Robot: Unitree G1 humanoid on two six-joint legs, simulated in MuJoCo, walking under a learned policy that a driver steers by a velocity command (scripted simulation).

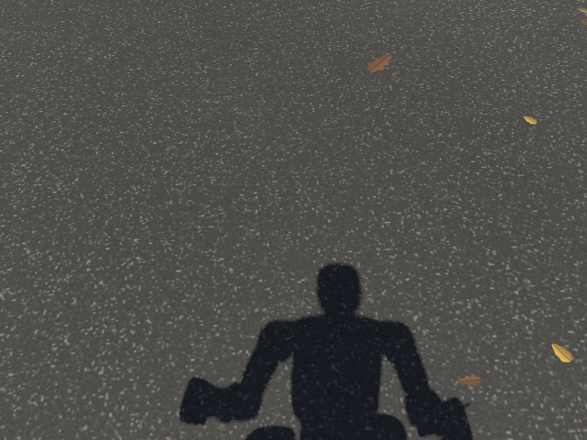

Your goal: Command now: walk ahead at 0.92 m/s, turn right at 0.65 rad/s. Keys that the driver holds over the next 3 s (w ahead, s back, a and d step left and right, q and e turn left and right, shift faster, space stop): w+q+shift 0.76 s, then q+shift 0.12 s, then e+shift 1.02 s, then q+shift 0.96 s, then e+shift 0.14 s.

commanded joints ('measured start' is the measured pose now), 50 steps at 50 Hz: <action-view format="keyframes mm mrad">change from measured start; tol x64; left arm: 1 100 154 42 -26 6 -36 29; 50 108 47 -29 32 0 -129 36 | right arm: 1 20 -85 -1 -95 -14 -14 2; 50 -55 -9 -10 -118 2 54 27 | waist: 1 5 -51 -81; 50 -13 -152 -106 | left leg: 1 -376 24 -14 -22 93 26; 17 42 -307 232 -656 386 172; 21 688 44 -671 -865 148 539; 28 -176 -132 -428 -1226 28 373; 38 196 -159 -384 -820 786 185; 41 -344 -343 -140 11 -285 94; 50 -315 -209 -72 -371 13 47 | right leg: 1 329 -232 471 -500 -133 -123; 18 567 -250 -101 16 1655 154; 21 -413 49 171 1109 -209 164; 41 992 -649 725 -311 243 -21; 50 331 -356 199 -446 930 -36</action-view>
